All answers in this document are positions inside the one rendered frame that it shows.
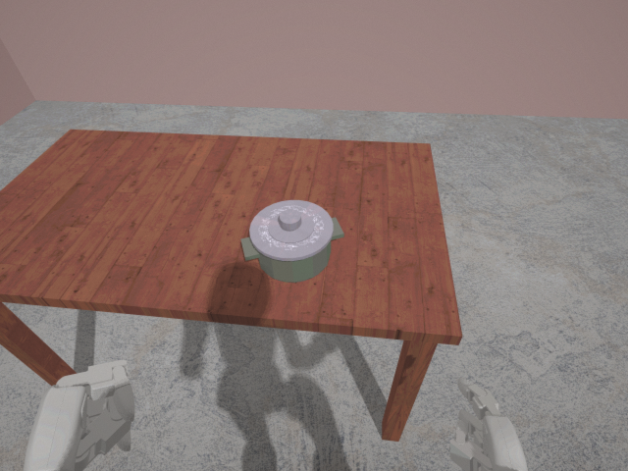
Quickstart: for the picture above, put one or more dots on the lid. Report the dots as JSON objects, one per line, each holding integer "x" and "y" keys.
{"x": 270, "y": 239}

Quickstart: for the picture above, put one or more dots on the table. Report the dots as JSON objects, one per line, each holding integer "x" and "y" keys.
{"x": 150, "y": 223}

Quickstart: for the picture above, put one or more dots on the pot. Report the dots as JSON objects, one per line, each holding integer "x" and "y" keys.
{"x": 292, "y": 271}

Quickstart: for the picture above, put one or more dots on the knob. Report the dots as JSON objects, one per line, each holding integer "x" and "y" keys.
{"x": 290, "y": 219}

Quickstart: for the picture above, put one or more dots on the robot left hand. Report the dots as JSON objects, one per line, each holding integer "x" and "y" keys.
{"x": 65, "y": 414}

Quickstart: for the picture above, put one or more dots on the robot right hand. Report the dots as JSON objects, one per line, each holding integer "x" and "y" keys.
{"x": 496, "y": 445}

